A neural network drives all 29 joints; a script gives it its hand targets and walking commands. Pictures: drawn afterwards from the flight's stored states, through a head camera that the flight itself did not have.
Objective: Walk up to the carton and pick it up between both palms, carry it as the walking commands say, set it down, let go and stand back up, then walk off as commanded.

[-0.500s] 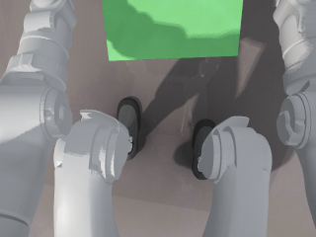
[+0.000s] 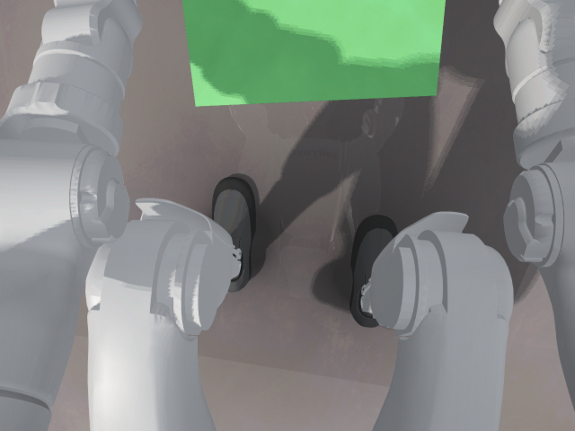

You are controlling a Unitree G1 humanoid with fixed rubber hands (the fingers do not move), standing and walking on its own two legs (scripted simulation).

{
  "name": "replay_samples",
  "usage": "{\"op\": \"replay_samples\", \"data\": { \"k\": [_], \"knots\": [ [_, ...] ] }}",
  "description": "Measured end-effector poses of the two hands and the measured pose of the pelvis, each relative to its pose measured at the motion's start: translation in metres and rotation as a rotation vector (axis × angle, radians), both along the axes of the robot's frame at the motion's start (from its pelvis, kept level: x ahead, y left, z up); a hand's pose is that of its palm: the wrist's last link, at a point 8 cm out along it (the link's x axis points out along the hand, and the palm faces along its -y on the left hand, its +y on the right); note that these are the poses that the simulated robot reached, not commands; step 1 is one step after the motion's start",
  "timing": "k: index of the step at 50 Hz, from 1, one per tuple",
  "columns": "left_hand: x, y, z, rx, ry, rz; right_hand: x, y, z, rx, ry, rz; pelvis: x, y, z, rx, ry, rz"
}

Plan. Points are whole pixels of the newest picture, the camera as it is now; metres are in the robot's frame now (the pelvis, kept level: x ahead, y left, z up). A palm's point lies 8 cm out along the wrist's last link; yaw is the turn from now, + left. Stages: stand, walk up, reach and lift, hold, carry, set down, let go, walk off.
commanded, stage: reach and lift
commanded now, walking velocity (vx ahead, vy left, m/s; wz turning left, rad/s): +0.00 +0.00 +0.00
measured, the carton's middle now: out of the picture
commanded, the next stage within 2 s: none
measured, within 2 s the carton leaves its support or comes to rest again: leaves its support in 1.22 s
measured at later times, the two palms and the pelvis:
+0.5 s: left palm out of the picture +0.54 +0.19 -0.18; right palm out of the picture +0.56 -0.15 -0.19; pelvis +0.00 +0.00 +0.01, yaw +0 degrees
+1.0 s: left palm out of the picture +0.54 +0.20 -0.18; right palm out of the picture +0.56 -0.15 -0.19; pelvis +0.01 +0.00 +0.00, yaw -1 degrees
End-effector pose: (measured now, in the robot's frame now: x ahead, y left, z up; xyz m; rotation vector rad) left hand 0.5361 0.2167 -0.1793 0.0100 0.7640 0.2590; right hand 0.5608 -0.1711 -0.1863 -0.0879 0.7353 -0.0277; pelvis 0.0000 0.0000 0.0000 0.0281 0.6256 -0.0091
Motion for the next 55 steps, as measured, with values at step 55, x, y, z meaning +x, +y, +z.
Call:
{"op": "replay_samples", "data": {
  "k": [55],
  "knots": [
    [0.008, -0.022, 0.003, -0.015, 0.053, -0.074, -0.001, 0.024, 0.001, 0.041, 0.030, 0.041, 0.008, 0.000, -0.002, 0.006, -0.004, -0.022]
  ]
}}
